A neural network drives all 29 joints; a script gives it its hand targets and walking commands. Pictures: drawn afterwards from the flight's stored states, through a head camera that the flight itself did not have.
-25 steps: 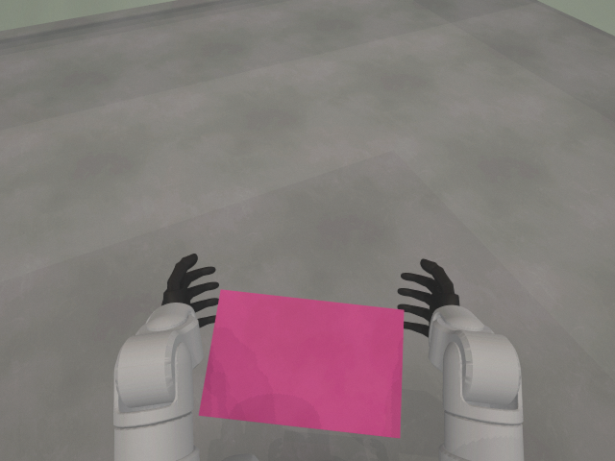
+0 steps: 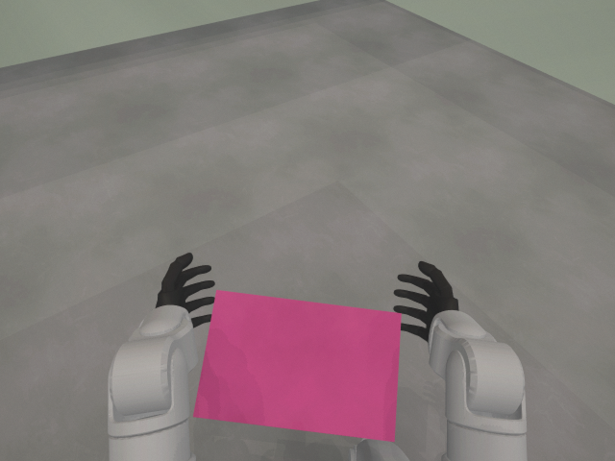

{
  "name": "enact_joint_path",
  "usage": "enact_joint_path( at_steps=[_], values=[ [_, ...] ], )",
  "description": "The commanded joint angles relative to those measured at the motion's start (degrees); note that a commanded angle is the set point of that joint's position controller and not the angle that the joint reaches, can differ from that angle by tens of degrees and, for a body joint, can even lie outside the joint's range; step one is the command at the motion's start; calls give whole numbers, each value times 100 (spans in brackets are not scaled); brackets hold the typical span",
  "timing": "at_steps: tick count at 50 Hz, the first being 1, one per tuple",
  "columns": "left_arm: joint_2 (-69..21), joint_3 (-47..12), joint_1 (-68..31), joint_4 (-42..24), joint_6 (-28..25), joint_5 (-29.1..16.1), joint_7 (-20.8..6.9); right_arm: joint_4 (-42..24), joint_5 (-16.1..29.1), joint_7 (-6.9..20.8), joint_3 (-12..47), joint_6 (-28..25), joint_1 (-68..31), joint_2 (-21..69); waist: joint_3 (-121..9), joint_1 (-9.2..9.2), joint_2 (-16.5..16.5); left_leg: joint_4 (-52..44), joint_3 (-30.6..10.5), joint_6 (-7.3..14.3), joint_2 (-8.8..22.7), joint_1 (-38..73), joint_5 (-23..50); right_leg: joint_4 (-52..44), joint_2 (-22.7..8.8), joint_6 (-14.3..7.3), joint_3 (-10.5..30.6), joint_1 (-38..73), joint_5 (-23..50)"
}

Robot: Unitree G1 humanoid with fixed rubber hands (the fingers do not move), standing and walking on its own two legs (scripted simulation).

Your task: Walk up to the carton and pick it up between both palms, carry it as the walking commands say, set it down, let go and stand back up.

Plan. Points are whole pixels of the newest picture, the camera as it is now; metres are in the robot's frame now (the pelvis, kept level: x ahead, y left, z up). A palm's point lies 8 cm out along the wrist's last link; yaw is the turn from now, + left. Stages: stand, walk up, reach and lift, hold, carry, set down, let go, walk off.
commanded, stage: carry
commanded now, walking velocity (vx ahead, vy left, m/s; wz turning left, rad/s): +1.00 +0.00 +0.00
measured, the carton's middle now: (300, 357) +0.26 +0.00 -0.04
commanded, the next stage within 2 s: none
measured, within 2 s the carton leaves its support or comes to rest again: neither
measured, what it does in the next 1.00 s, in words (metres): walks ahead: right foot, then left foot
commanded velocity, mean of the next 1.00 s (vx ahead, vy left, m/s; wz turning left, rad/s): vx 0.90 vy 0.00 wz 0.00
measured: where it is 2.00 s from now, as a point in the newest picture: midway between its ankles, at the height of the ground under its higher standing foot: (272, 180)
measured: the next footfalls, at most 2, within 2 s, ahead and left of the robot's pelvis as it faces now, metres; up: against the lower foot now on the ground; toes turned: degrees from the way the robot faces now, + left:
right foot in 0.14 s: +0.36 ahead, -0.11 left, +0.00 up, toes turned -8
left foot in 0.56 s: +0.77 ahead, +0.14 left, +0.00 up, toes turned +13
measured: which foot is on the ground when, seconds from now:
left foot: down 0.00-0.16, up 0.18-0.54, down 0.56-0.98, up 1.00-1.00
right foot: up 0.00-0.12, down 0.14-0.58, up 0.60-0.94, down 0.96-1.00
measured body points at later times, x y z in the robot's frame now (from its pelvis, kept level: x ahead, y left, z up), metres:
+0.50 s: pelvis +0.52 +0.01 -0.01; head +0.53 -0.01 +0.44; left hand +0.79 +0.18 +0.07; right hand +0.80 -0.14 +0.06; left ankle +0.68 +0.15 -0.72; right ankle +0.33 -0.10 -0.75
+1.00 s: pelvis +1.04 +0.02 -0.03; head +1.04 +0.01 +0.42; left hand +1.31 +0.20 +0.05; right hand +1.33 -0.12 +0.04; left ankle +0.76 +0.12 -0.69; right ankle +1.17 -0.07 -0.75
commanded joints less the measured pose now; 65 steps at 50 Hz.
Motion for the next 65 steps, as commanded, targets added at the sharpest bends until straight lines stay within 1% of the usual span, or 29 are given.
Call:
enact_joint_path(
  at_steps=[1,5,7,8,9,11,13,17,22,25,27,28,29,30,32,33,38,41,44,47,48,49,50,52,53,55,60,63,65],
  values=[
    [-5528,-4157,-2137,-214,78,-2376,-1586,-582,2499,1743,3952,-99,-2784,5100,-730,105,978,-871,-167,414,759,669,2820,-1845,385,21,-682,613,665],
    [-5305,-4222,-2275,-225,165,-2412,-1619,-745,2368,1728,3914,-7,-2909,4789,-1181,274,1200,295,117,156,970,922,5602,-2112,683,-81,-1110,1980,875],
    [-5201,-4087,-2273,-95,195,-2394,-1648,-714,2342,1726,3932,70,-3079,4657,-1999,623,756,3066,324,5,648,-376,4836,-1960,703,-102,-1087,4387,-116],
    [-5147,-4023,-2395,-17,167,-2358,-1662,-719,2379,1739,4024,111,-3195,4682,-2259,611,-813,5198,80,-155,175,-2318,2973,-2737,-925,-708,1914,5394,-2594],
    [-5343,-4051,-2352,100,170,-2412,-1711,-777,2301,1719,4121,106,-3049,4795,-2263,354,-1881,6637,-817,-97,-529,-3729,-617,-3771,-1904,-1347,4287,5613,-1768],
    [-5678,-4016,-2290,149,149,-2437,-1753,-470,2339,1702,4165,54,-3040,5135,-2429,386,-651,7213,-1563,73,241,-3910,-268,-3229,-1696,-1305,2654,5307,1192],
    [-5924,-4123,-2541,-127,42,-2620,-1823,-576,2413,1668,4197,-71,-3240,5396,-2102,351,-162,6252,-1548,-44,605,-3944,182,-3296,-1424,-939,1746,4713,1235],
    [-5750,-4190,-2507,-188,-5,-2872,-1915,-450,2209,1508,4059,-244,-2910,5408,-1497,328,-510,4585,-1091,-63,658,-4024,582,-3908,-1182,-745,770,4537,968],
    [-5296,-4036,-2399,-236,114,-2773,-1939,-446,2068,1415,4099,-184,-2788,5180,-730,366,-887,1942,190,-107,33,-2524,1557,-4289,-355,-585,-741,3710,2105],
    [-5090,-3970,-2392,-319,201,-2716,-1919,-441,2077,1429,4057,-97,-2782,5074,-1071,319,-1212,1519,382,36,-279,-1557,1645,-3342,-586,-534,-833,3954,4264],
    [-4998,-3990,-2389,-295,265,-2646,-1905,-384,2114,1452,4045,-70,-2738,4975,-1834,110,-1123,1441,551,167,-522,50,759,-1102,-583,-403,-892,3517,4646],
    [-4961,-3937,-2364,-136,292,-2566,-1921,-375,2120,1491,4062,-38,-2813,4980,-2057,-28,-772,1404,-78,279,-126,1001,-60,489,-493,-284,-831,2464,3948],
    [-5034,-4012,-2508,-165,316,-2561,-1908,-261,2190,1528,4078,-34,-2984,4996,-2183,49,943,281,-3263,962,1626,1702,-1753,2391,391,-148,-739,658,1435],
    [-5155,-4092,-2594,-207,279,-2565,-1889,-377,2315,1587,4169,-58,-3282,5113,-2416,147,1755,-269,-4733,1291,2259,2119,-679,3640,834,-272,249,-453,-1180],
    [-5400,-4052,-2456,13,233,-2556,-1867,-99,2306,1620,4106,-50,-3084,5453,-2290,62,559,338,-3537,1103,2074,1884,1966,4016,71,-299,995,-1056,-935],
    [-5525,-4032,-2505,-57,177,-2546,-1852,-207,2433,1645,4121,-103,-3196,5621,-2078,82,118,344,-2974,908,1927,1506,2109,3532,-126,-214,942,-994,-788],
    [-5672,-4049,-2375,-158,17,-2453,-1699,-449,2636,1717,4035,-176,-3159,5340,-1017,176,664,-685,-1151,501,1217,484,1335,567,-193,54,117,-159,13],
    [-5547,-4186,-2260,-150,47,-2422,-1627,-513,2522,1748,3999,-126,-2944,5138,-658,149,915,-956,-210,398,743,449,2178,-1441,162,87,-519,608,564],
    [-5430,-4319,-2410,-171,110,-2451,-1640,-531,2374,1743,3943,-68,-2794,4971,-656,138,1079,-706,27,303,899,881,4171,-2113,371,10,-863,1067,1143],
    [-5258,-4195,-2307,1,179,-2417,-1675,-603,2310,1733,3939,35,-3010,4744,-1428,468,1044,1431,314,51,801,592,5594,-2219,784,-67,-1347,2928,613],
    [-5221,-4121,-2307,4,188,-2427,-1695,-549,2297,1726,3927,70,-3057,4675,-1854,645,750,3014,331,-4,606,-225,4889,-2118,638,-74,-1162,4157,178],
    [-5146,-4080,-2444,39,153,-2418,-1718,-555,2336,1729,3988,107,-3091,4738,-2328,538,-921,5049,98,-245,137,-2083,2853,-2618,-1153,-763,1792,5307,-724],
    [-5314,-4079,-2412,57,163,-2508,-1760,-637,2287,1691,4055,95,-2942,4856,-2434,341,-1921,6464,-582,-165,-563,-3400,-846,-3310,-2004,-1375,3567,5810,1130],
    [-5655,-4049,-2240,77,115,-2495,-1796,-420,2324,1665,4155,20,-2929,5206,-2569,390,-905,6860,-1384,2,12,-3598,-542,-2720,-1714,-1261,1921,5562,4326],
    [-5799,-4072,-2363,-160,40,-2530,-1816,-527,2420,1670,4234,-42,-3081,5376,-2281,406,-617,6343,-1353,-1,207,-3626,-420,-2806,-1640,-1089,1433,5133,4464],
    [-5949,-4142,-2509,-230,-12,-2713,-1870,-604,2437,1619,4205,-138,-3196,5496,-2144,354,-557,4969,-1271,-50,442,-3350,-154,-2952,-1345,-795,637,4728,4223],
    [-5484,-4186,-2414,-555,-32,-2782,-1915,-661,2292,1450,4157,-299,-2812,5358,-1673,334,-1033,2162,-279,-68,-162,-2280,863,-2952,-655,-641,-716,3929,4922],
    [-5396,-4122,-2222,-520,60,-2677,-1879,-706,2282,1441,4141,-197,-2780,5206,-1844,319,-1098,1231,-3,-20,-282,-1247,2329,-2306,-540,-449,-860,3596,3798],
    [-5294,-4131,-2114,-431,165,-2588,-1844,-600,2253,1499,4134,-107,-2697,5100,-2007,169,-559,557,-164,76,21,-66,3495,-1113,-303,-115,-898,2922,2507]
  ],
)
